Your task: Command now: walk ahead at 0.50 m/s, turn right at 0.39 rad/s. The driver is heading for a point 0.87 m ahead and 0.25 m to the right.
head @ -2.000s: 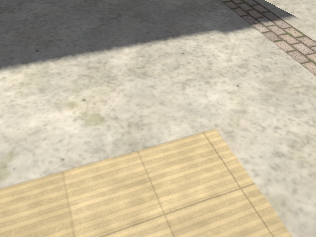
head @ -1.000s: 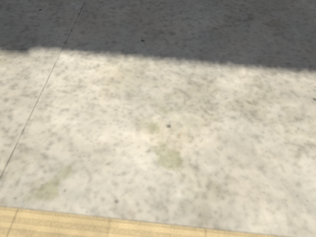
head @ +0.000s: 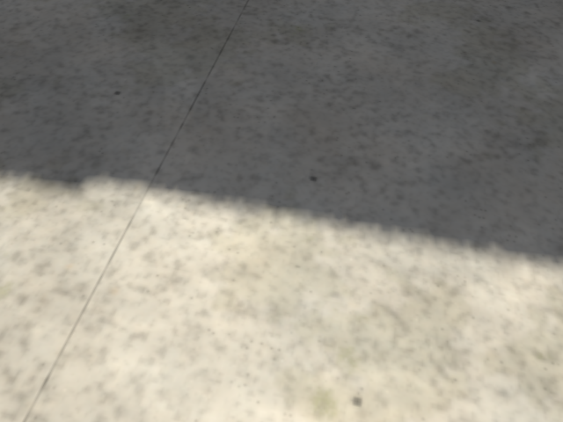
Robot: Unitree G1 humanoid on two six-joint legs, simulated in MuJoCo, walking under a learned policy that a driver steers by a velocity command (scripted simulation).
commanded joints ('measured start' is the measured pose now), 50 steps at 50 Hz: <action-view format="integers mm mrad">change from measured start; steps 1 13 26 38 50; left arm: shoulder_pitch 5 -117 38 57 114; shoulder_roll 20 57 135 44 19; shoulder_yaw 7 26 43 13 -1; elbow -55 -174 -152 -155 -83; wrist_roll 4 6 16 27 27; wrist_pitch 1 12 -17 18 83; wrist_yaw -5 -59 9 38 34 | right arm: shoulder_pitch -62 -11 -176 -175 -252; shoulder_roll -125 -237 -121 -190 -116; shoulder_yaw -31 -68 -14 -23 12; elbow -52 23 -114 -121 -90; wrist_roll -1 42 -10 -36 3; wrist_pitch -23 32 -2 -31 74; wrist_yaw -14 -37 -32 -2 -8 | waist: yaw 37 43 7 0 59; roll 116 170 25 24 205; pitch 22 10 -14 -188 -116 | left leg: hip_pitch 34 232 -471 39 -148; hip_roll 277 315 103 148 189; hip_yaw -116 81 -156 -258 -326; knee -159 141 660 128 8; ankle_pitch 287 811 -18 693 11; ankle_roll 149 53 -107 45 152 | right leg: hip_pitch -62 199 450 497 488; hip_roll -23 95 -49 76 72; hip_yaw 47 -200 171 192 -55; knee -95 -450 -820 -337 -477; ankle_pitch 152 -41 575 336 -114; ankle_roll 7 -123 -284 -90 47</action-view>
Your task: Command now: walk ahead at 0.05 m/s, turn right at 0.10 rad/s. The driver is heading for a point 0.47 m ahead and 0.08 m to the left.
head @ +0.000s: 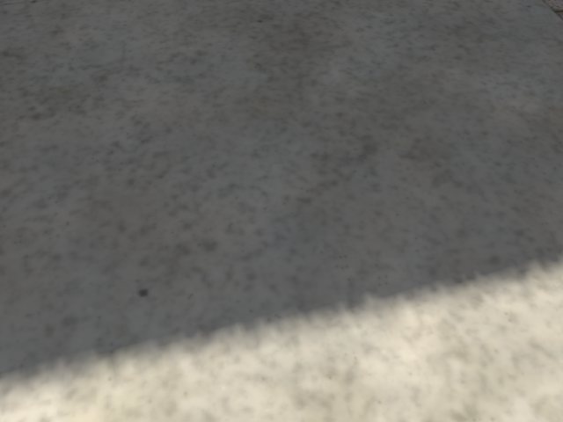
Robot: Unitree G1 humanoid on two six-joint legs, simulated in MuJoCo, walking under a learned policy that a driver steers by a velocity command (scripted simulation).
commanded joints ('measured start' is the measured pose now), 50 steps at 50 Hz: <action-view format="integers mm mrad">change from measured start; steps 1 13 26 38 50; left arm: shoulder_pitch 128 75 27 -141 219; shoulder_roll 52 62 77 10 304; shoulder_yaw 18 10 16 2 77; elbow -2 7 3 -66 -6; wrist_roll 8 12 -25 -14 30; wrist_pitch -8 -67 -104 -136 -147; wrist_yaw -3 -1 -7 -45 -47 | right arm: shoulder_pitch -52 20 217 267 437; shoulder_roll -135 -94 -169 -192 -36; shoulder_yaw -30 -26 -67 -44 -4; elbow -63 8 119 128 112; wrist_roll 13 6 42 27 29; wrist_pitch -4 -9 -89 -62 -55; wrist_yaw -8 -17 11 -14 -21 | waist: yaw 52 1 -78 -56 69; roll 160 -23 -29 87 -332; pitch -162 -39 25 25 -426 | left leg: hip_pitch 57 165 279 350 -187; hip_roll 192 61 88 222 -51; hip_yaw -202 -52 -109 -149 -67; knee -159 21 -17 -338 705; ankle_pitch -167 -39 -239 98 -491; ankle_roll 136 -12 97 163 -45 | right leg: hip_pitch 203 20 -35 -325 753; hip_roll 21 -37 -80 -61 -416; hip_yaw -64 34 99 -89 560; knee -229 -326 -250 -11 -375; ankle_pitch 197 131 112 341 482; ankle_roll -31 -87 -161 -56 -367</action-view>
